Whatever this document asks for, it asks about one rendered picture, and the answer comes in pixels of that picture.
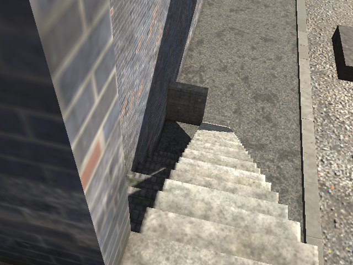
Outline stairs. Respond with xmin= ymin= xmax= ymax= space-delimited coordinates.
xmin=139 ymin=122 xmax=319 ymax=265

